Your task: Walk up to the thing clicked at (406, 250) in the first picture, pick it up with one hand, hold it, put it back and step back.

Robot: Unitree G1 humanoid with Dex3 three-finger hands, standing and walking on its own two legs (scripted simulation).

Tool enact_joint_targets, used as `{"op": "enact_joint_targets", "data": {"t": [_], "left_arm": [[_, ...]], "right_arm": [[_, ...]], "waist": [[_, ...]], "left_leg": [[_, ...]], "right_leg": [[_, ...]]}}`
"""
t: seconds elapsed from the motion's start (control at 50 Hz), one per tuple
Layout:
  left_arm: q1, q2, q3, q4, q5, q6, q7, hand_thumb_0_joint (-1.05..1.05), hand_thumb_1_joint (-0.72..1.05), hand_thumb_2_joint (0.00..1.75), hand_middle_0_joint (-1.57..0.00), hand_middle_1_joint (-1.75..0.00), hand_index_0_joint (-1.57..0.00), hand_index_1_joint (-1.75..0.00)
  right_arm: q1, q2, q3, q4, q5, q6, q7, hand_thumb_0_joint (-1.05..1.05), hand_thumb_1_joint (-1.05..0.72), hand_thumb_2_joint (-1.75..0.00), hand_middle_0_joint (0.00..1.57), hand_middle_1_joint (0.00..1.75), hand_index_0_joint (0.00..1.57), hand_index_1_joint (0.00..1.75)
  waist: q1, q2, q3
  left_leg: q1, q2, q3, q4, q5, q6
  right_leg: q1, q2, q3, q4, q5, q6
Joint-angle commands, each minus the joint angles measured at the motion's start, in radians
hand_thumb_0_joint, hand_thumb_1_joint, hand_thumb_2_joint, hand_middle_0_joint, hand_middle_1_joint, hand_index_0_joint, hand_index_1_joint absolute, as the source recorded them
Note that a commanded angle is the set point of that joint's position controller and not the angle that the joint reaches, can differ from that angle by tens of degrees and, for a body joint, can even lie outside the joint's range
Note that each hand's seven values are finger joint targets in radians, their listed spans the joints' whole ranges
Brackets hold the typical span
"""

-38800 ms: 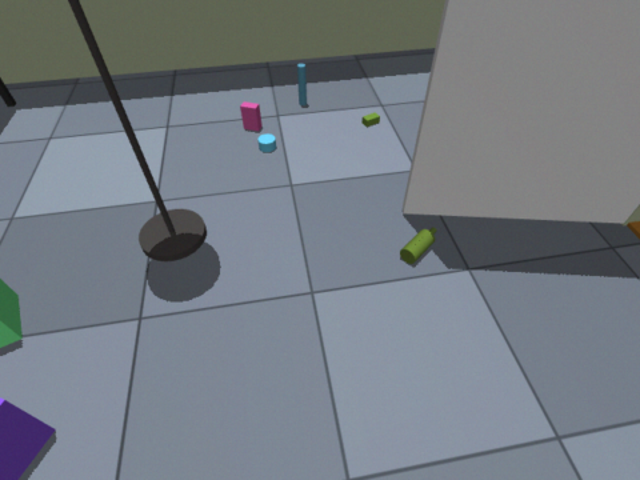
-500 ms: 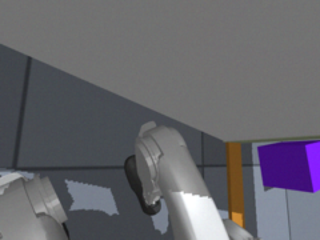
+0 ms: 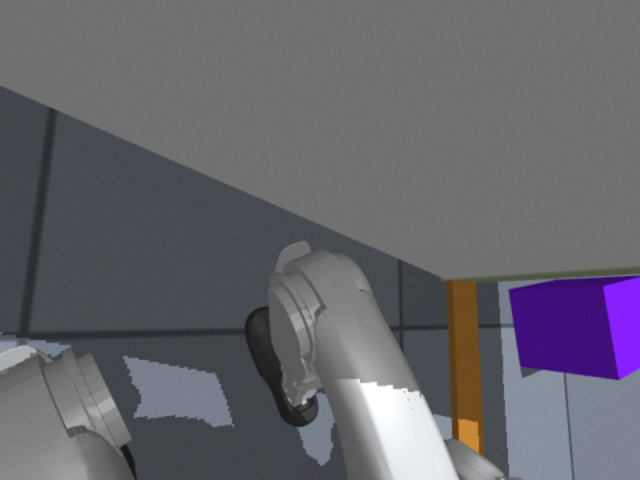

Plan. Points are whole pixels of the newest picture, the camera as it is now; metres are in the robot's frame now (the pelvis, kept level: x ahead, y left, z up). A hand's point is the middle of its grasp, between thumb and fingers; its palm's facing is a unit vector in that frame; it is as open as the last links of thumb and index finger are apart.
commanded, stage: close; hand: left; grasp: from above
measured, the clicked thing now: out of the picture +0.48 +0.31 -0.28
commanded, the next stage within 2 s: settle in 0.40 s
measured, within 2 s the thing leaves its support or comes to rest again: leaves its support in 0.84 s
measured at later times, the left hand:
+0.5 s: hand out of the picture +0.45 +0.33 -0.26, palm faces -0.40 -0.22 -0.89, open 9.9 cm
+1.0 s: hand out of the picture +0.46 +0.35 -0.22, palm faces -0.34 -0.20 -0.92, open 9.9 cm
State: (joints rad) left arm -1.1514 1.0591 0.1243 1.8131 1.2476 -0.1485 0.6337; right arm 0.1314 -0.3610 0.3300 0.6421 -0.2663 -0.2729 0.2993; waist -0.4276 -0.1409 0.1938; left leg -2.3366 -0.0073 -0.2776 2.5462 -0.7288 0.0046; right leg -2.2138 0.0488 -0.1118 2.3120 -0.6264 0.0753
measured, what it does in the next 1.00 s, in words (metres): stands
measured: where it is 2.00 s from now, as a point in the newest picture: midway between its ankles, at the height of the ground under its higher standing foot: (213, 440)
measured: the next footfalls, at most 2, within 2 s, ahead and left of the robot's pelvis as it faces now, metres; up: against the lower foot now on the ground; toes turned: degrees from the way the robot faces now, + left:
none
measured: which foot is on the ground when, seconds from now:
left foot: down 0.00-1.00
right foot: down 0.00-1.00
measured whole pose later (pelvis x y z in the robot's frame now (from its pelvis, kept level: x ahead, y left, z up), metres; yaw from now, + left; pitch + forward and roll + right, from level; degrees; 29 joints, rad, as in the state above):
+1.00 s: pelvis +0.01 +0.00 +0.01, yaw +1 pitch +32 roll -16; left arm -1.05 0.92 0.15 1.54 1.21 -0.08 0.51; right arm 0.18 -0.34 0.21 0.68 -0.21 -0.22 0.30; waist -0.36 -0.08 0.07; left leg -2.36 -0.01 -0.24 2.51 -0.73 0.00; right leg -2.25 0.02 -0.09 2.31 -0.64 0.05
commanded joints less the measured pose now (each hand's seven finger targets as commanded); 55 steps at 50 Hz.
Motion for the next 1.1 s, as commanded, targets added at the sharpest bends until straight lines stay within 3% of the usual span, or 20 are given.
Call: {"op": "enact_joint_targets", "data": {"t": [0.0,0.1,0.16,0.24,0.38,0.4,0.46,0.48,0.72,0.74,0.76,0.8,0.82,0.9,0.94,0.98,1.0,1.02,1.04,1.08], "left_arm": [[-0.239,0.163,-0.017,-0.096,-0.012,0.003,0.035,0.0,0.49,0.42,-0.85,-0.52,-0.87,-0.49],[-0.236,0.196,-0.007,-0.087,-0.008,0.006,0.032,0.0,0.55,0.39,-0.92,-0.48,-0.94,-0.46],[-0.262,0.219,0.016,-0.144,-0.008,0.005,0.034,0.0,0.58,0.44,-0.93,-0.5,-0.95,-0.48],[-0.245,0.191,-0.003,-0.086,-0.013,0.01,0.033,0.0,0.64,0.44,-0.98,-0.5,-1.0,-0.48],[-0.237,0.191,-0.016,-0.093,-0.015,0.01,0.023,0.0,0.72,0.48,-1.04,-0.52,-1.06,-0.5],[-0.236,0.196,-0.002,-0.104,-0.016,0.007,0.024,0.0,0.73,0.49,-1.04,-0.52,-1.06,-0.5],[-0.223,0.173,-0.027,-0.084,-0.022,0.006,0.013,0.0,0.77,0.47,-1.07,-0.52,-1.09,-0.5],[-0.229,0.214,-0.013,-0.102,-0.02,0.004,0.017,0.0,0.78,0.49,-1.09,-0.52,-1.1,-0.5],[-0.268,0.226,0.028,-0.233,-0.016,0.019,-0.003,0.0,0.74,0.5,-1.13,-0.47,-1.14,-0.46],[-0.272,0.218,0.025,-0.267,-0.021,0.02,-0.003,0.0,0.75,0.51,-1.14,-0.47,-1.14,-0.46],[-0.279,0.246,0.055,-0.303,-0.016,0.02,-0.001,0.0,0.77,0.52,-1.15,-0.47,-1.16,-0.46],[-0.237,0.223,0.069,-0.322,-0.023,0.029,-0.01,0.0,0.77,0.52,-1.16,-0.45,-1.16,-0.45],[-0.245,0.185,0.049,-0.33,-0.027,0.034,-0.02,0.0,0.79,0.52,-1.17,-0.46,-1.18,-0.45],[-0.229,0.146,0.051,-0.456,-0.047,0.057,-0.054,0.0,0.83,0.55,-1.19,-0.47,-1.2,-0.47],[-0.201,0.055,0.01,-0.469,-0.055,0.074,-0.086,0.0,0.85,0.52,-1.2,-0.46,-1.21,-0.45],[-0.202,0.067,0.043,-0.453,-0.056,0.088,-0.112,0.0,0.91,0.53,-1.22,-0.48,-1.24,-0.47],[-0.187,0.061,0.047,-0.468,-0.059,0.094,-0.127,0.0,0.91,0.57,-1.24,-0.49,-1.25,-0.48],[-0.179,-0.022,0.002,-0.46,-0.068,0.096,-0.152,0.0,0.93,0.58,-1.26,-0.49,-1.27,-0.49],[-0.194,-0.045,-0.022,-0.49,-0.073,0.094,-0.169,0.0,0.93,0.58,-1.27,-0.49,-1.27,-0.49],[-0.2,-0.033,-0.013,-0.508,-0.081,0.091,-0.195,0.0,0.96,0.59,-1.28,-0.51,-1.29,-0.5]], "right_arm": [[0.183,-0.343,-0.099,0.016,0.009,-0.003,-0.007,0.0,-0.89,-0.9,0.2,0.3,0.2,0.3],[0.189,-0.348,-0.102,0.017,0.015,-0.002,-0.01,0.0,-0.89,-0.9,0.2,0.3,0.2,0.3],[0.204,-0.353,-0.107,0.021,0.014,-0.003,-0.01,0.0,-0.89,-0.9,0.2,0.3,0.2,0.3],[0.204,-0.345,-0.099,0.02,0.013,0.0,-0.011,0.0,-0.89,-0.9,0.2,0.3,0.2,0.3],[0.203,-0.353,-0.105,0.011,0.017,0.007,-0.021,0.0,-0.89,-0.9,0.2,0.3,0.2,0.3],[0.201,-0.348,-0.103,0.013,0.02,0.008,-0.022,0.0,-0.89,-0.9,0.2,0.3,0.2,0.3],[0.198,-0.345,-0.094,0.004,0.015,0.005,-0.018,0.0,-0.89,-0.9,0.2,0.3,0.2,0.3],[0.199,-0.353,-0.097,0.006,0.022,0.01,-0.024,0.0,-0.89,-0.9,0.2,0.3,0.2,0.3],[0.221,-0.346,-0.135,0.016,0.022,0.032,-0.029,0.0,-0.91,-0.9,0.2,0.3,0.2,0.3],[0.207,-0.343,-0.14,0.013,0.027,0.031,-0.032,0.0,-0.91,-0.9,0.2,0.3,0.2,0.3],[0.226,-0.342,-0.15,0.028,0.029,0.033,-0.029,0.0,-0.91,-0.9,0.2,0.3,0.2,0.3],[0.233,-0.339,-0.17,0.036,0.034,0.034,-0.026,0.0,-0.9,-0.9,0.2,0.3,0.2,0.3],[0.229,-0.328,-0.176,0.034,0.037,0.036,-0.021,0.0,-0.9,-0.9,0.2,0.3,0.2,0.3],[0.215,-0.31,-0.219,0.039,0.066,0.052,-0.02,0.0,-0.9,-0.9,0.2,0.3,0.2,0.3],[0.228,-0.296,-0.24,0.06,0.08,0.064,-0.012,0.0,-0.9,-0.9,0.2,0.3,0.2,0.3],[0.254,-0.303,-0.26,0.067,0.086,0.075,-0.006,0.0,-0.89,-0.9,0.2,0.3,0.2,0.3],[0.266,-0.296,-0.266,0.074,0.093,0.084,-0.005,0.0,-0.89,-0.9,0.2,0.3,0.2,0.3],[0.246,-0.28,-0.268,0.056,0.097,0.09,-0.003,0.0,-0.89,-0.9,0.2,0.3,0.2,0.3],[0.24,-0.271,-0.269,0.056,0.102,0.096,-0.004,0.0,-0.9,-0.9,0.2,0.3,0.2,0.3],[0.255,-0.274,-0.28,0.054,0.109,0.111,-0.011,0.0,-0.9,-0.9,0.2,0.3,0.2,0.3]], "waist": [[-0.069,0.571,-0.589],[-0.067,0.549,-0.578],[-0.054,0.605,-0.657],[-0.078,0.561,-0.6],[-0.075,0.565,-0.588],[-0.058,0.566,-0.617],[-0.077,0.543,-0.579],[-0.062,0.557,-0.597],[-0.038,0.652,-0.693],[-0.019,0.664,-0.712],[-0.016,0.686,-0.732],[0.003,0.711,-0.773],[-0.005,0.711,-0.764],[0.061,0.758,-0.865],[0.066,0.758,-0.868],[0.057,0.695,-0.838],[0.073,0.688,-0.838],[0.069,0.654,-0.823],[0.074,0.646,-0.844],[0.081,0.607,-0.863]], "left_leg": [[0.515,0.05,0.08,-0.307,0.23,-0.023],[0.483,0.045,0.099,-0.301,0.201,-0.015],[0.557,0.049,0.089,-0.311,0.278,-0.024],[0.5,0.046,0.099,-0.298,0.238,-0.015],[0.501,0.046,0.1,-0.307,0.224,-0.015],[0.512,0.047,0.092,-0.309,0.242,-0.018],[0.5,0.046,0.095,-0.3,0.23,-0.014],[0.503,0.046,0.097,-0.308,0.227,-0.015],[0.557,0.044,0.114,-0.307,0.283,-0.021],[0.571,0.043,0.115,-0.322,0.277,-0.024],[0.586,0.043,0.116,-0.314,0.294,-0.026],[0.616,0.041,0.123,-0.321,0.321,-0.03],[0.605,0.04,0.127,-0.324,0.301,-0.03],[0.652,0.034,0.13,-0.358,0.315,-0.035],[0.67,0.032,0.139,-0.355,0.351,-0.037],[0.614,0.025,0.143,-0.342,0.347,-0.027],[0.591,0.021,0.153,-0.348,0.342,-0.023],[0.575,0.017,0.155,-0.355,0.316,-0.02],[0.573,0.016,0.16,-0.363,0.305,-0.016],[0.554,0.01,0.164,-0.366,0.29,-0.009]], "right_leg": [[0.305,0.023,-0.175,-0.123,0.235,-0.082],[0.331,0.026,-0.162,-0.148,0.221,-0.08],[0.344,0.025,-0.166,-0.138,0.268,-0.084],[0.342,0.026,-0.165,-0.148,0.247,-0.081],[0.343,0.025,-0.163,-0.151,0.236,-0.083],[0.34,0.023,-0.165,-0.144,0.245,-0.083],[0.333,0.024,-0.167,-0.149,0.238,-0.079],[0.342,0.026,-0.163,-0.156,0.232,-0.082],[0.352,0.023,-0.152,-0.142,0.278,-0.093],[0.338,0.023,-0.152,-0.14,0.266,-0.097],[0.337,0.018,-0.153,-0.136,0.279,-0.097],[0.33,0.016,-0.149,-0.133,0.289,-0.1],[0.316,0.015,-0.146,-0.13,0.274,-0.102],[0.275,0.008,-0.136,-0.125,0.268,-0.111],[0.241,0.008,-0.128,-0.121,0.279,-0.113],[0.221,0.002,-0.121,-0.122,0.28,-0.108],[0.235,0.003,-0.111,-0.129,0.275,-0.111],[0.217,0.0,-0.107,-0.134,0.256,-0.112],[0.235,0.002,-0.103,-0.15,0.251,-0.11],[0.248,-0.004,-0.091,-0.16,0.25,-0.107]]}}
